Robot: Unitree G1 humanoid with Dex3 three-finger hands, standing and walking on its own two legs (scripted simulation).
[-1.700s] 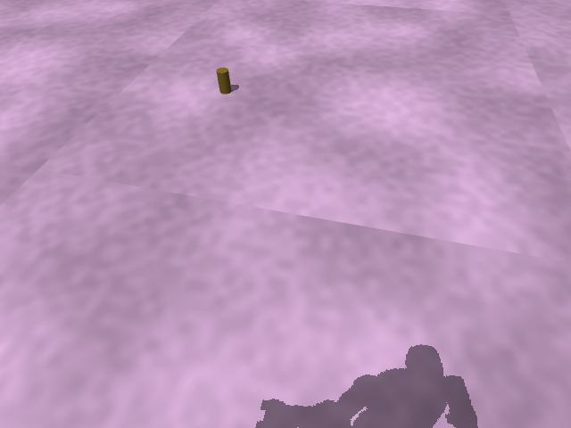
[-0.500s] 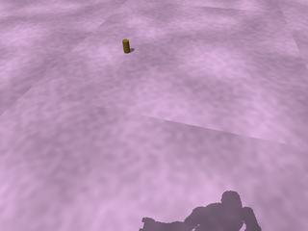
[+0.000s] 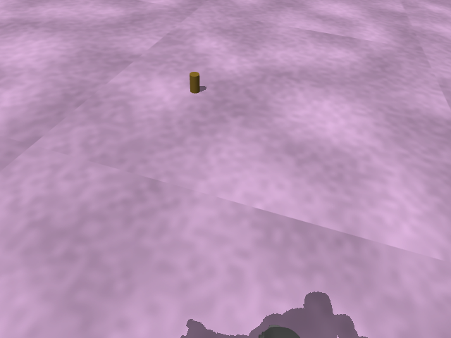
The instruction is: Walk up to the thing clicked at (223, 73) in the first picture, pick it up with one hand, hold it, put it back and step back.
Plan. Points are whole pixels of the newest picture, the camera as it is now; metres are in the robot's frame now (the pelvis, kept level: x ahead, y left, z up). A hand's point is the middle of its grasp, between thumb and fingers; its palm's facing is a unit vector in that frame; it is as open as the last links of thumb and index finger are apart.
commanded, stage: walk up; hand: left
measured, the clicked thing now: (194, 82) +2.08 +0.21 -0.70
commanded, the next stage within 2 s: none
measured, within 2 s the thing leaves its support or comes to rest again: neither
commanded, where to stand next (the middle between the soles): +1.76 -0.01 m, yaw +3 degrees
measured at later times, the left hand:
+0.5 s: hand (138, 221) +0.42 +0.23 -0.13, palm faces +0.04 -0.94 -0.33, open 7.4 cm
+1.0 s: hand (141, 145) +0.71 +0.28 -0.15, palm faces -0.02 -0.95 -0.33, open 7.4 cm
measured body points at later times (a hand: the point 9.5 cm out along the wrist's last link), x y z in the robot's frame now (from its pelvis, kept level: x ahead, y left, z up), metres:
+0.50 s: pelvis +0.33 -0.04 +0.00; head +0.35 -0.05 +0.44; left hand +0.41 +0.27 -0.11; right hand +0.43 -0.36 -0.12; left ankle +0.36 +0.13 -0.68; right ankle +0.35 -0.12 -0.74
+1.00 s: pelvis +0.65 +0.00 +0.00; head +0.68 +0.02 +0.44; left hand +0.71 +0.33 -0.12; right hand +0.75 -0.31 -0.11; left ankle +0.63 +0.13 -0.74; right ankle +0.74 -0.16 -0.70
